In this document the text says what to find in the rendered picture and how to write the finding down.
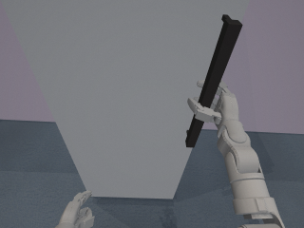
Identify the handle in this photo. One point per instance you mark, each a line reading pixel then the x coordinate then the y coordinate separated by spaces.
pixel 226 42

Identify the left robot hand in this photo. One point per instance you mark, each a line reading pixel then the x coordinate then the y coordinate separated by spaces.
pixel 81 218

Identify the right robot hand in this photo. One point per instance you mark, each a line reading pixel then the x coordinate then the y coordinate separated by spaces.
pixel 225 108

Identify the robot right forearm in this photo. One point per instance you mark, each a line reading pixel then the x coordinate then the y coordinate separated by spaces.
pixel 250 192

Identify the fridge door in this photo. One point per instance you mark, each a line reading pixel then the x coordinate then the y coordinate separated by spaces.
pixel 116 76

